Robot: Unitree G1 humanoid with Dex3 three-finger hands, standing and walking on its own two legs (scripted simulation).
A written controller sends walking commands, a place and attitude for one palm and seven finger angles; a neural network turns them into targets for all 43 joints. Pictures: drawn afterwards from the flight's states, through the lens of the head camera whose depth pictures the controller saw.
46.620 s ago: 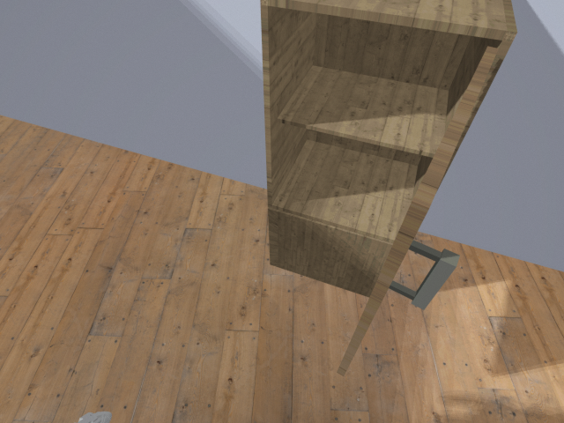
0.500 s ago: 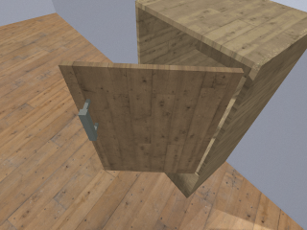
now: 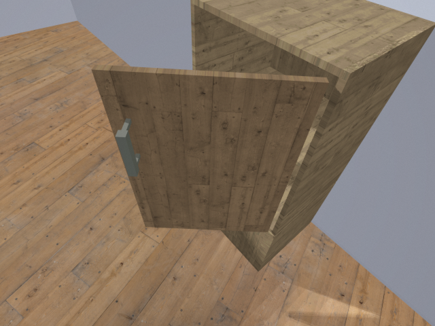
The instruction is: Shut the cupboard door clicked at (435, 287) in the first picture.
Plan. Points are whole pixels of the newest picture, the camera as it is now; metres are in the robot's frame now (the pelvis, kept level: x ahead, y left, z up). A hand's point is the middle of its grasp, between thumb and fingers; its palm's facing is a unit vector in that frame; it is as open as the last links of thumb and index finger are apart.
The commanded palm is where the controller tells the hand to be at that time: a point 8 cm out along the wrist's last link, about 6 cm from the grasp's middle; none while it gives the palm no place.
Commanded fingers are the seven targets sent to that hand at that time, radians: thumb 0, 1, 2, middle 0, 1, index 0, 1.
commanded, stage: come to a stop and stand still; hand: left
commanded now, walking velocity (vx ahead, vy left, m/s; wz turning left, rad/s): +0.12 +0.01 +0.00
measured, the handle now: (130, 148) +0.45 +0.23 +0.05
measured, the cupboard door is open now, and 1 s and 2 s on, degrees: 48 48 48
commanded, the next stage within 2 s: look again from close up in 0.84 s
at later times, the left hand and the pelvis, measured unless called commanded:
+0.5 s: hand out of the picture +0.00 +0.17 -0.17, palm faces +0.07 -0.98 -0.18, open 7.4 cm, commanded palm none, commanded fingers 0.00 0.90 0.90 -0.20 -0.30 -0.20 -0.30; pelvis +0.04 +0.02 +0.00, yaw +1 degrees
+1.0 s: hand out of the picture +0.05 +0.19 -0.17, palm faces +0.03 -0.98 -0.19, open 7.4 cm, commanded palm none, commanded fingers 0.00 0.90 0.90 -0.20 -0.30 -0.20 -0.30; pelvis +0.05 +0.02 +0.01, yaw +1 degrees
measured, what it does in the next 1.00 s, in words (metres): shifts its weight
